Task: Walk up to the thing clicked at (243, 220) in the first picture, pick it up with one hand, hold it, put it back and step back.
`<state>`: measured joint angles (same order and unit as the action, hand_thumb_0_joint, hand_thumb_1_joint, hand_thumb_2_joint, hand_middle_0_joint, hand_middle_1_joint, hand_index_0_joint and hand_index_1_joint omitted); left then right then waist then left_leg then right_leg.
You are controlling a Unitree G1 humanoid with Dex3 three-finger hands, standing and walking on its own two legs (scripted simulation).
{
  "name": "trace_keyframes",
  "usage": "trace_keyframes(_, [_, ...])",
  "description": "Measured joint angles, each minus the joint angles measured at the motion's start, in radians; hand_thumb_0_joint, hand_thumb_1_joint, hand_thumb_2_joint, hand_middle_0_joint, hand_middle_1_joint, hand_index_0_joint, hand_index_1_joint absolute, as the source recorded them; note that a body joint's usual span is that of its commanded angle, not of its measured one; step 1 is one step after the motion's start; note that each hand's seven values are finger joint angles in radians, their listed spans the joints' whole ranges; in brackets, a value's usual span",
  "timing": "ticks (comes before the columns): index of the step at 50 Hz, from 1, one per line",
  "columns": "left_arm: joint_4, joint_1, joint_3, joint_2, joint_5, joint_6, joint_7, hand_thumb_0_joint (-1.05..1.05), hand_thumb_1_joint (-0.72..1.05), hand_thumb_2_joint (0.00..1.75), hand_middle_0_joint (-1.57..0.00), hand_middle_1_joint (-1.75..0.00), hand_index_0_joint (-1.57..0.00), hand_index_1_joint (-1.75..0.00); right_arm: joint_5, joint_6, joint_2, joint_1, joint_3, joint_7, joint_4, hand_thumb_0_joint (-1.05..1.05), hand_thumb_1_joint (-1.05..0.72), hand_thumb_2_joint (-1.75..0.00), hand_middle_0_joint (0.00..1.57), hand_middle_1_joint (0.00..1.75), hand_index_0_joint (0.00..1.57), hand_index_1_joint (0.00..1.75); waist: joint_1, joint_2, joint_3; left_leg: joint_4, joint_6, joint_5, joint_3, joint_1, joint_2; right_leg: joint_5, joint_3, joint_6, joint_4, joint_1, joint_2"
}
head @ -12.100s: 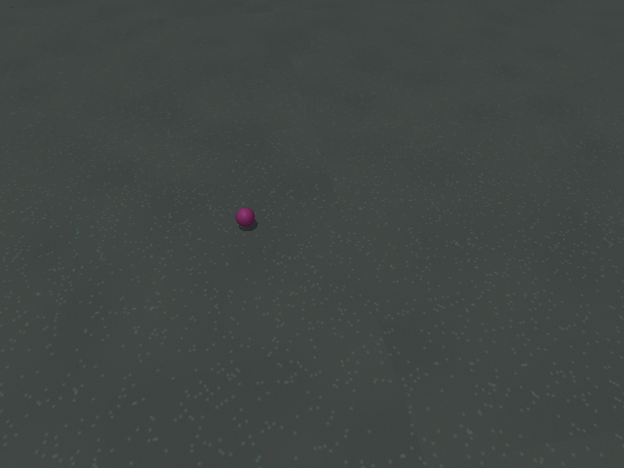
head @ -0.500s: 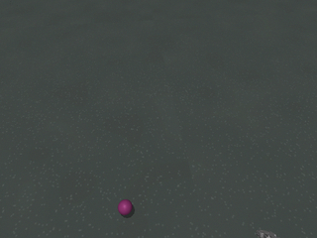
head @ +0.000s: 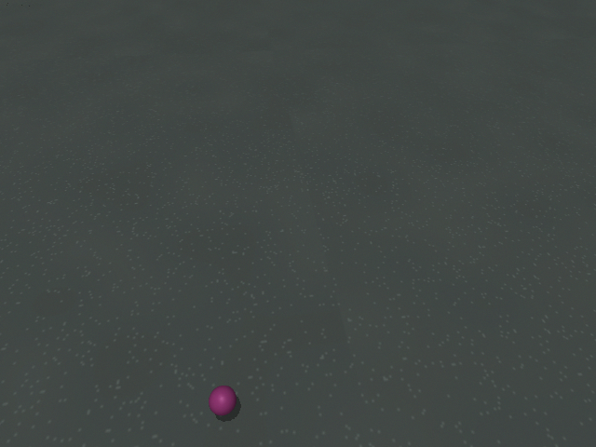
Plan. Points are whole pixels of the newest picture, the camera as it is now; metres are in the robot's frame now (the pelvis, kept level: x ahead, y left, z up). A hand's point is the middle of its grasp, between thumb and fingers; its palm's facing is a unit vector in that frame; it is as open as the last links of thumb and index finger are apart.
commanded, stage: walk up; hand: left
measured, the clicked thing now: (222, 400) +0.41 +0.23 -0.74
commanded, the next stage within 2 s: none
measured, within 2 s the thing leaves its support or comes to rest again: neither
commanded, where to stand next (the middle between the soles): +0.05 -0.01 m, yaw +1 degrees
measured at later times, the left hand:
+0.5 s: hand out of the picture +0.07 +0.26 -0.16, palm faces +0.01 -0.94 -0.34, open 7.4 cm
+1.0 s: hand out of the picture -0.05 +0.27 -0.15, palm faces +0.12 -0.91 -0.41, open 7.4 cm
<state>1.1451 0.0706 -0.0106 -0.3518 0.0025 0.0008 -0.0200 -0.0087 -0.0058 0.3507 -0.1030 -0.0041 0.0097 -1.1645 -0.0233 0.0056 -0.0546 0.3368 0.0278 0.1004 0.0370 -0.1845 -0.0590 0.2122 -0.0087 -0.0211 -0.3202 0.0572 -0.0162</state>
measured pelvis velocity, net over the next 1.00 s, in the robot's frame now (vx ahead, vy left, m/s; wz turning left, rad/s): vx -0.06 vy -0.01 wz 0.14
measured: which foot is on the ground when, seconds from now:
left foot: down 0.00-0.68, up 0.70-1.00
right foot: down 0.00-1.00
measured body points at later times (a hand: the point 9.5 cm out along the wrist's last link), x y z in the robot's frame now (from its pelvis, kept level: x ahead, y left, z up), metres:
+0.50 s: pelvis -0.01 +0.00 +0.00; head +0.03 +0.01 +0.44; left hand +0.07 +0.31 -0.14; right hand +0.10 -0.30 -0.13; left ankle +0.05 +0.14 -0.75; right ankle -0.02 -0.13 -0.75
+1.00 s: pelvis -0.06 -0.01 -0.02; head -0.02 -0.02 +0.43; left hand -0.06 +0.31 -0.12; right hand +0.05 -0.32 -0.15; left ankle -0.10 +0.13 -0.73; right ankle -0.06 -0.14 -0.75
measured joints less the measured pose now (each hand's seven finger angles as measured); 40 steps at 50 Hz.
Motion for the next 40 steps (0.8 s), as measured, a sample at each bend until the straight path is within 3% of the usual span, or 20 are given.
trace_keyframes(20, [0.017, 0.047, -0.002, 0.002, 0.002, 0.001, 0.004, 0.00, 0.90, 0.90, -0.20, -0.30, -0.20, -0.30, 0.000, 0.002, -0.014, 0.024, -0.003, 0.001, 0.014, 0.01, -0.91, -0.90, 0.20, 0.30, 0.20, 0.30, 0.018, -0.009, 0.002, 0.006, -0.006, 0.008, -0.008, -0.011, 0.009, 0.002, -0.010, -0.007, 0.012, -0.003, -0.008])
trace_keyframes(25, [-0.048, 0.020, -0.020, -0.013, -0.012, 0.023, 0.011, 0.00, 0.90, 0.90, -0.20, -0.30, -0.20, -0.30, 0.015, 0.019, -0.001, 0.059, -0.022, 0.000, 0.066, 0.01, -0.90, -0.90, 0.20, 0.30, 0.20, 0.30, 0.019, -0.003, -0.049, 0.069, -0.009, 0.016, -0.014, -0.075, 0.012, 0.038, -0.012, -0.003, -0.098, 0.080, -0.012])
trace_keyframes(29, [-0.108, 0.003, -0.034, -0.041, -0.009, 0.044, 0.014, 0.00, 0.90, 0.90, -0.20, -0.30, -0.20, -0.30, 0.012, 0.042, 0.011, 0.082, -0.042, -0.005, 0.117, 0.01, -0.90, -0.90, 0.20, 0.30, 0.20, 0.30, 0.021, 0.010, -0.084, 0.131, -0.008, 0.020, -0.018, -0.138, 0.015, 0.090, -0.011, 0.030, -0.255, 0.183, -0.014])
trace_keyframes(32, [-0.145, 0.013, -0.048, -0.050, -0.006, 0.054, 0.010, 0.00, 0.90, 0.90, -0.20, -0.30, -0.20, -0.30, -0.002, 0.065, 0.025, 0.088, -0.056, -0.007, 0.159, 0.01, -0.90, -0.90, 0.20, 0.30, 0.21, 0.30, 0.022, -0.003, -0.087, 0.197, -0.003, 0.032, -0.034, -0.199, 0.006, 0.207, -0.013, 0.061, -0.398, 0.233, 0.007])
trace_keyframes(33, [-0.157, 0.025, -0.051, -0.051, -0.005, 0.054, 0.009, 0.00, 0.90, 0.90, -0.20, -0.30, -0.20, -0.30, -0.006, 0.074, 0.032, 0.089, -0.060, -0.009, 0.172, 0.01, -0.90, -0.90, 0.20, 0.30, 0.21, 0.30, 0.027, -0.008, -0.083, 0.226, -0.001, 0.039, -0.037, -0.224, 0.003, 0.200, -0.015, 0.073, -0.392, 0.230, 0.009])
trace_keyframes(34, [-0.169, 0.039, -0.054, -0.053, -0.001, 0.051, 0.009, 0.00, 0.90, 0.90, -0.20, -0.30, -0.20, -0.30, -0.006, 0.081, 0.040, 0.092, -0.063, -0.010, 0.186, 0.01, -0.90, -0.90, 0.20, 0.30, 0.21, 0.30, 0.033, -0.010, -0.078, 0.267, -0.011, 0.053, -0.038, -0.256, 0.005, 0.170, -0.008, 0.065, -0.364, 0.226, 0.005])
trace_keyframes(37, [-0.186, 0.066, -0.052, -0.026, 0.023, 0.047, 0.011, 0.00, 0.90, 0.90, -0.20, -0.30, -0.20, -0.30, -0.007, 0.093, 0.060, 0.099, -0.077, -0.027, 0.220, 0.01, -0.91, -0.90, 0.20, 0.30, 0.20, 0.30, 0.039, -0.037, -0.110, 0.521, -0.025, 0.332, -0.149, -0.340, 0.090, 0.179, -0.015, 0.048, -0.403, 0.254, 0.003])
trace_keyframes(40, [-0.188, 0.092, -0.047, -0.001, 0.034, 0.041, 0.020, 0.00, 0.90, 0.90, -0.20, -0.30, -0.20, -0.30, -0.003, 0.088, 0.065, 0.069, -0.083, -0.020, 0.245, 0.01, -0.91, -0.90, 0.20, 0.30, 0.20, 0.30, 0.045, -0.049, -0.117, 0.766, -0.019, 0.358, -0.184, -0.368, 0.155, 0.141, -0.017, 0.046, -0.355, 0.249, -0.007])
